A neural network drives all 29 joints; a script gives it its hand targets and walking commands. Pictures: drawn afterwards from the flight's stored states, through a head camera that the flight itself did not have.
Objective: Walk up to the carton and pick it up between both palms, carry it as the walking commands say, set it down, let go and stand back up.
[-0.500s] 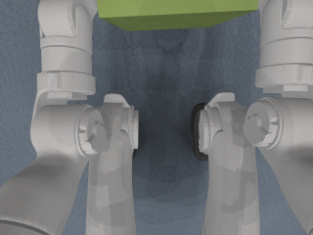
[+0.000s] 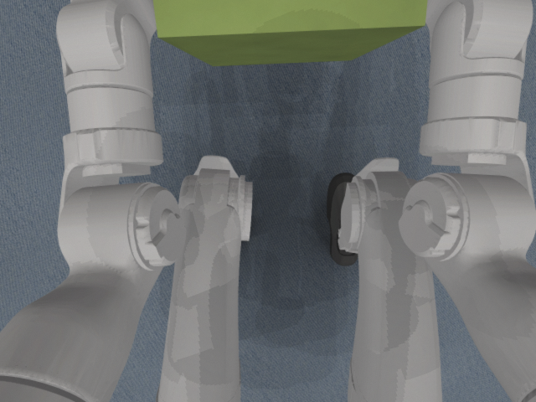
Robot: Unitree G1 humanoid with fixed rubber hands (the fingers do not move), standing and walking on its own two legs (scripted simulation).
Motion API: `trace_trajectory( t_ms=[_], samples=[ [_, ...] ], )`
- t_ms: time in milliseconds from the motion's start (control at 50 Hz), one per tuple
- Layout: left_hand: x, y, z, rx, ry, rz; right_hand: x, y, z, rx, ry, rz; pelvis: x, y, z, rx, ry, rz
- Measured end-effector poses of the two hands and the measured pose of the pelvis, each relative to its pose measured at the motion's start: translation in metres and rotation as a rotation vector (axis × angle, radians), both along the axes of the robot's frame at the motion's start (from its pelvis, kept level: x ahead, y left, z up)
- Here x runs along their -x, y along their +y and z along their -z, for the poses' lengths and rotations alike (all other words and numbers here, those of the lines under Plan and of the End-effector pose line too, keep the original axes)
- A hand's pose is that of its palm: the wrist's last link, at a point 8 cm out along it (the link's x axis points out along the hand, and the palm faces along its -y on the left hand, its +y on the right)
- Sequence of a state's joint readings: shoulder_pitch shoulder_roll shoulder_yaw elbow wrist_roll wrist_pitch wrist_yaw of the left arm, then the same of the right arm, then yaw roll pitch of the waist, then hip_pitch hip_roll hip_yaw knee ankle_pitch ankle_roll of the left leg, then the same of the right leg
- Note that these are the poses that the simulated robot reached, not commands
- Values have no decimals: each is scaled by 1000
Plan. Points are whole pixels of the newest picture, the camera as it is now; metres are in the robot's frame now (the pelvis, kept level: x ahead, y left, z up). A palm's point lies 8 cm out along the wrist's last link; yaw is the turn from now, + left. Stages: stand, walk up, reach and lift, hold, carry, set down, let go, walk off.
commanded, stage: reach and lift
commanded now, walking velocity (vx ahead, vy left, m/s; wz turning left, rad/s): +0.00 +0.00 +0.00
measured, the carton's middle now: out of the picture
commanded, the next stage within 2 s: none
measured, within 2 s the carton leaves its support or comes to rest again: neither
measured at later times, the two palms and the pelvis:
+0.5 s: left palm out of the picture +0.53 +0.16 -0.03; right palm out of the picture +0.55 -0.14 -0.02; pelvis +0.00 +0.00 +0.06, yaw -1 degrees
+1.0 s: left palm out of the picture +0.51 +0.14 +0.04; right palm out of the picture +0.52 -0.16 +0.06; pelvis -0.01 +0.00 +0.10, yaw -2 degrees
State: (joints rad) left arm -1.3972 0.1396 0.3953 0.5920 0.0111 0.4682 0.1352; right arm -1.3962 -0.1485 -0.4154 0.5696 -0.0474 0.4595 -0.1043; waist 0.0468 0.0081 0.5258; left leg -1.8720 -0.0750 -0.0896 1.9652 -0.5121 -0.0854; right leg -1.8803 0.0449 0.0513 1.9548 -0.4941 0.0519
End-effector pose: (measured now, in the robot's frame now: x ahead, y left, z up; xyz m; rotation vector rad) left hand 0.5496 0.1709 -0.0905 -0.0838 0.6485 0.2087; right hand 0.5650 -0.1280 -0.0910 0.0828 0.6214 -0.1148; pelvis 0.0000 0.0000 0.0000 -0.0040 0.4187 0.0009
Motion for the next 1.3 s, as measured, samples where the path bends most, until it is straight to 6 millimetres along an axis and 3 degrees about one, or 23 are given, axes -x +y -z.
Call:
trace_trajectory(
  t_ms=[300, 520, 640, 820, 940, 1200, 1300],
  samples=[
    [-4, -26, -38, 19, 6, 46, 0, -26, -58, 52, 5, 11, 5, 7, -30, -12, -24, 28],
    [24, -7, -62, -2, 24, -13, 15, -7, -68, 6, 20, -30, -3, -4, -58, -20, -53, 17],
    [33, -1, -87, -3, 3, -20, 25, -1, -90, 3, 0, -27, -1, -5, -69, -19, -90, 4],
    [28, -22, -117, 9, -24, 45, 38, -22, -124, 36, -27, 25, 9, -1, -83, -10, -124, 13],
    [36, -31, -122, 27, 11, 57, 45, -31, -140, 73, 9, 16, 14, 1, -95, -23, -140, 34],
    [39, -8, -178, -13, -2, 6, 37, -8, -180, 37, -8, -35, 4, -4, -133, -16, -173, 26],
    [48, -2, -184, -1, 7, -15, 37, -1, -192, 37, 1, -50, -4, -5, -147, -5, -194, 3]
  ],
)
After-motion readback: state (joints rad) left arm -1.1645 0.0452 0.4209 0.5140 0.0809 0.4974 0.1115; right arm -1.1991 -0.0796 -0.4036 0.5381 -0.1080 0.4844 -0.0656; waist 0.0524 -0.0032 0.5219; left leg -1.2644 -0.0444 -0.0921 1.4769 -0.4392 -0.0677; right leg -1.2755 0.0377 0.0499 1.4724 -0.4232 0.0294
